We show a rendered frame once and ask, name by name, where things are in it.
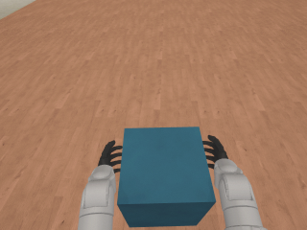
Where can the robot right forearm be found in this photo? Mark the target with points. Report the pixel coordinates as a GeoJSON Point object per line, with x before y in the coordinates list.
{"type": "Point", "coordinates": [237, 197]}

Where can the robot left hand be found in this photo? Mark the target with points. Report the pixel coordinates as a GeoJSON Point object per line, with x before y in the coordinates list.
{"type": "Point", "coordinates": [106, 157]}

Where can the robot left forearm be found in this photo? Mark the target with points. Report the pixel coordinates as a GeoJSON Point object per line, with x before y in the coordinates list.
{"type": "Point", "coordinates": [97, 204]}

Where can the robot right hand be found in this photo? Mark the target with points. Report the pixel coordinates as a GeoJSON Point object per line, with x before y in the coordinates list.
{"type": "Point", "coordinates": [218, 150]}

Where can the carton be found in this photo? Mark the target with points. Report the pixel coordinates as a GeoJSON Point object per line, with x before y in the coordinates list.
{"type": "Point", "coordinates": [164, 177]}

